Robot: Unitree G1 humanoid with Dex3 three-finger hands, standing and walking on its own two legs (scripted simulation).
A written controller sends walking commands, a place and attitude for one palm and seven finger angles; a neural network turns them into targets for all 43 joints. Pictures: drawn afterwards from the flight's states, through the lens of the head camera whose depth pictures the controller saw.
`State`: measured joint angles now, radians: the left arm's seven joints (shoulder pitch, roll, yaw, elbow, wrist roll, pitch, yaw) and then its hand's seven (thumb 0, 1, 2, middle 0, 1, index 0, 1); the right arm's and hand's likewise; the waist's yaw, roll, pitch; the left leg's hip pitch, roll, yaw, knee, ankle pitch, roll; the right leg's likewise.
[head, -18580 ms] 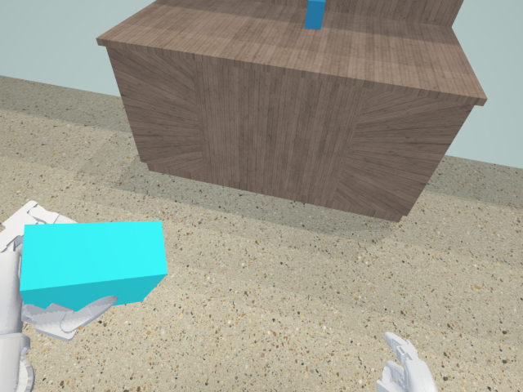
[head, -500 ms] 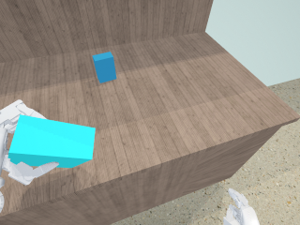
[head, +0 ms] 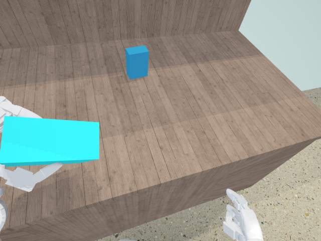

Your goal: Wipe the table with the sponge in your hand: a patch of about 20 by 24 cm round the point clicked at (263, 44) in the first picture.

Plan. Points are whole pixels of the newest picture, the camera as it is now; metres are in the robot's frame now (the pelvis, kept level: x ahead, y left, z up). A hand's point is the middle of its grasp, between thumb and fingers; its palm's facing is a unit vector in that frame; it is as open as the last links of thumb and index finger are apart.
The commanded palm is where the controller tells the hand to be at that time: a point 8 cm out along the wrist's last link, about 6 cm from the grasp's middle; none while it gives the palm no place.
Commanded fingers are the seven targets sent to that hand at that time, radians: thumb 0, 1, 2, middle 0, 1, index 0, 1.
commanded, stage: come to a stop and stand still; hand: left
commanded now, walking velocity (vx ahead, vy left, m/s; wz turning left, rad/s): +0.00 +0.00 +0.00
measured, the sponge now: (64, 145) +0.24 +0.22 +0.14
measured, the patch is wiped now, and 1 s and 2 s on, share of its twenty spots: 0.00 0.00 0.00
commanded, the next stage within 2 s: look again from close up in 0.26 s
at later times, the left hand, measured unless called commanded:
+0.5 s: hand (45, 149) +0.22 +0.24 +0.16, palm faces +0.36 -0.83 -0.42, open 10.5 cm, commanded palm +0.17 +0.27 +0.18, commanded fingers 0.00 0.10 1.30 -1.20 -1.60 -1.20 -1.60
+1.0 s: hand (69, 147) +0.24 +0.20 +0.16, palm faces +0.35 -0.85 -0.40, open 10.5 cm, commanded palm +0.17 +0.23 +0.18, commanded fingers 0.00 0.10 1.30 -1.20 -1.60 -1.20 -1.60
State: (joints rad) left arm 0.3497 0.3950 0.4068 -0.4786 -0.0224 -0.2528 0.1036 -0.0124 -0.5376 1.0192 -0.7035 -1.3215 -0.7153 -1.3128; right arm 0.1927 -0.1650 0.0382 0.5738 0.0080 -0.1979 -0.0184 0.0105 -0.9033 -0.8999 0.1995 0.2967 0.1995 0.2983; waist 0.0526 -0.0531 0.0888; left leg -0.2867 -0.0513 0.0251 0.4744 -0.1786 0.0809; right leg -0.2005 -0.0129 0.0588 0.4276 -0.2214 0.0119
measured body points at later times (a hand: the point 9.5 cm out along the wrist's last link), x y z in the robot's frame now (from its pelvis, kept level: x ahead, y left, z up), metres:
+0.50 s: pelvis +0.01 -0.01 +0.00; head +0.03 +0.01 +0.45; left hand +0.20 +0.28 +0.18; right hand +0.19 -0.23 -0.07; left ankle +0.05 +0.06 -0.74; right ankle +0.01 -0.16 -0.74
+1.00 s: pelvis +0.01 -0.04 +0.01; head +0.04 -0.03 +0.45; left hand +0.21 +0.25 +0.18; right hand +0.20 -0.27 -0.07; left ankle +0.05 +0.06 -0.74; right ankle +0.01 -0.16 -0.74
